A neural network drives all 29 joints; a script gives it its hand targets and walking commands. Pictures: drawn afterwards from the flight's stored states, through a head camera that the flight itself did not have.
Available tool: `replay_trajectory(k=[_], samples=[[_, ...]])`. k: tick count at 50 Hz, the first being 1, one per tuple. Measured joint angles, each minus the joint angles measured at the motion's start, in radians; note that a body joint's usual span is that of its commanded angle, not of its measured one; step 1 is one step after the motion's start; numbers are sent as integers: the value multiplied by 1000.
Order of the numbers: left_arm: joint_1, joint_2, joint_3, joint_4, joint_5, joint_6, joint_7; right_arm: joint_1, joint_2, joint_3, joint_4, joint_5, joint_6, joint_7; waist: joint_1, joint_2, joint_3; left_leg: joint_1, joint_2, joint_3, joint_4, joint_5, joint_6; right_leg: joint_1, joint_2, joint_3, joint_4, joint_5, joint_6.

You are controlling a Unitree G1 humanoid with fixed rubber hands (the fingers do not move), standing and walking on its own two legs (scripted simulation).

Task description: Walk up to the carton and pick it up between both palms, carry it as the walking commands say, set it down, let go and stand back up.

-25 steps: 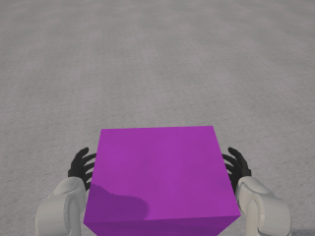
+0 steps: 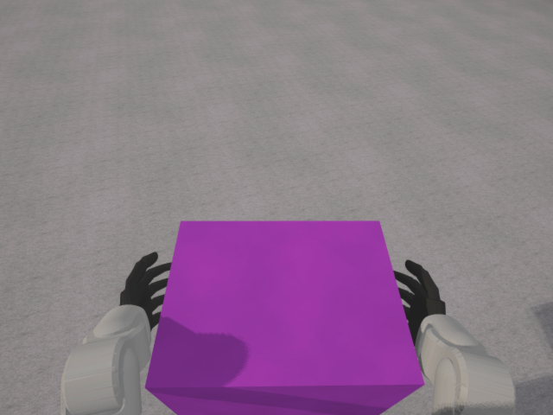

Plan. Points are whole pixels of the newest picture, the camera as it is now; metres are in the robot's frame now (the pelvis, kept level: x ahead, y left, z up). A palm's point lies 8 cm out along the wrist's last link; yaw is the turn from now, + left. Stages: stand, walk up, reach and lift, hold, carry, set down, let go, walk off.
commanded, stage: carry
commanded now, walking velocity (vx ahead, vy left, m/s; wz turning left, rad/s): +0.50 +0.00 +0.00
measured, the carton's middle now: (279, 329) +0.26 -0.01 +0.00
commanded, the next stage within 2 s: none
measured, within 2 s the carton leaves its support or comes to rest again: neither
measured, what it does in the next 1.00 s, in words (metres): walks ahead: right foot, then left foot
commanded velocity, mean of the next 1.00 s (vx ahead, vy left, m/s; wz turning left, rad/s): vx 0.50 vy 0.00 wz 0.00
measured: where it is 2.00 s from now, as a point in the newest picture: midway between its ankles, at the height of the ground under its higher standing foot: (273, 253)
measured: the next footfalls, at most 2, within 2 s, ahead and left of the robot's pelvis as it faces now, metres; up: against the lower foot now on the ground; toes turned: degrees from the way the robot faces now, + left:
right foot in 0.10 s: +0.22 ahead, -0.12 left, +0.00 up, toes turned -11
left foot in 0.58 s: +0.52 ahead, +0.10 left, +0.00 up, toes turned +12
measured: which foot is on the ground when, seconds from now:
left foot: down 0.00-0.14, up 0.16-0.56, down 0.58-1.00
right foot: up 0.00-0.08, down 0.10-0.60, up 0.62-1.00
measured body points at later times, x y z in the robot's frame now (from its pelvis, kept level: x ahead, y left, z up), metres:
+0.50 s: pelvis +0.30 -0.03 -0.01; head +0.32 -0.04 +0.44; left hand +0.54 +0.18 +0.07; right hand +0.57 -0.19 +0.06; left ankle +0.42 +0.11 -0.72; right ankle +0.18 -0.12 -0.75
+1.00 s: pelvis +0.62 -0.02 -0.02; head +0.63 -0.01 +0.43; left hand +0.88 +0.17 +0.06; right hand +0.88 -0.19 +0.07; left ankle +0.48 +0.09 -0.75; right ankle +0.75 -0.12 -0.74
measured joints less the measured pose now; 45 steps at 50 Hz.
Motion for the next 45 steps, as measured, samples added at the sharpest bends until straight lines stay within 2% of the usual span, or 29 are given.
replay_trajectory(k=[5, 6, 7, 8, 10, 11, 13, 20, 27, 29, 30, 31, 33, 35, 38, 45], samples=[[-2, 7, 9, -12, -2, 20, -1, -16, -5, 18, 0, -16, 19, 4, 7, -1, -33, 78, 11, -11, 98, -152, -52, 96, 21, -67, -195, 47, -12], [-9, 1, 9, 1, 0, 16, -1, -23, -15, 18, 4, -19, 24, 5, 11, 16, -38, 69, 30, -19, 168, -203, -60, 111, 31, -79, -196, 101, -33], [-19, -11, 7, 25, 9, 7, -1, -32, -31, 14, 17, -18, 27, 7, 16, 40, -36, 28, 58, -38, 286, -221, -49, 109, 41, -94, -153, 87, -57], [-28, -21, 4, 47, 19, 3, 1, -40, -46, 10, 33, -14, 31, 9, 23, 47, -30, -37, 59, -78, 439, -235, -36, 112, 43, -103, -123, 48, -74], [-32, -33, 2, 71, 26, 4, 11, -53, -66, 5, 65, -5, 38, 11, 30, 42, -13, -176, 29, -139, 701, -248, -13, 148, 39, -108, -132, -6, -86], [-25, -35, 4, 70, 26, 5, 15, -58, -67, 6, 76, -2, 41, 11, 31, 39, -4, -234, 18, -150, 772, -228, -8, 174, 38, -108, -160, -8, -79], [-6, -36, 13, 56, 21, 1, 17, -60, -57, 8, 83, 0, 37, 10, 36, 34, 9, -328, 13, -153, 805, -168, -9, 234, 41, -108, -230, -2, -72], [33, -23, 33, -17, -24, -20, 14, -27, -14, 22, 18, -9, 4, 9, 61, 15, 30, -478, 16, -129, 549, 41, -21, 445, 42, -95, -417, -23, -50], [16, -10, 17, -32, -25, 2, 9, -11, -14, 20, -25, -14, 19, 9, 53, 5, 9, -403, 0, -39, 269, 134, -9, 620, 36, -88, -400, -182, 8], [4, 0, 12, -27, -14, 14, 8, -28, -16, 19, -9, -14, 26, 8, 48, -3, 0, -336, -18, -8, 203, 143, 18, 629, 18, -79, -295, -269, 28], [-9, 16, 14, -12, -12, 18, 7, -43, -6, 19, 19, -19, 18, 7, 39, -26, 1, -335, -29, 6, 242, 128, 46, 586, -14, -68, -165, -281, 26], [-23, 32, 17, 10, -12, 22, 6, -57, 3, 18, 46, -25, 15, 3, 28, -34, 3, -338, -31, 12, 279, 92, 63, 511, -22, -29, 13, -266, 13], [-46, 51, 19, 57, -15, 28, 2, -69, 14, 14, 80, -35, 16, -6, 17, -28, 7, -313, -26, 13, 277, 44, 72, 342, 8, 49, 329, -250, -14], [-55, 45, 21, 89, -16, 26, 1, -53, 16, 10, 87, -39, 15, -10, 13, -19, 10, -261, -26, 8, 214, 46, 54, 207, 25, 72, 464, -200, -22], [-39, 14, 21, 92, -10, 8, 1, -24, 12, -5, 67, -26, 9, -10, 8, -6, 13, -169, -26, 0, 104, 52, 53, 77, 17, 62, 399, -138, -12], [8, 0, 2, -9, -5, -11, 0, 5, 3, -1, -4, 4, -13, 1, 8, -2, 16, 24, -11, -15, -18, -10, 10, -33, 4, 5, 39, 18, -3]])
